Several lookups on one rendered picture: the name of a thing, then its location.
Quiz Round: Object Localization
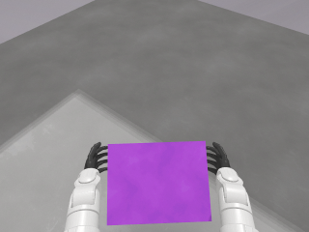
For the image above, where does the carton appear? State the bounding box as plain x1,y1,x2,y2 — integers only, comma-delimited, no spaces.
106,141,212,225

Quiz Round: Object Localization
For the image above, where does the left robot forearm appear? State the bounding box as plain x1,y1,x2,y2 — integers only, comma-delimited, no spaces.
64,168,102,232

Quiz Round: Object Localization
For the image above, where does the left robot hand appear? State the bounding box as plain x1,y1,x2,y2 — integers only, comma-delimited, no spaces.
84,142,108,173

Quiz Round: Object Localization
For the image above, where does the right robot hand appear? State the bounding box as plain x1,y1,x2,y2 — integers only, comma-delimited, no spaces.
206,142,231,175

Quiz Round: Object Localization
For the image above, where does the right robot forearm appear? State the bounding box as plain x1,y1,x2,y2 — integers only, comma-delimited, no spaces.
215,167,259,232

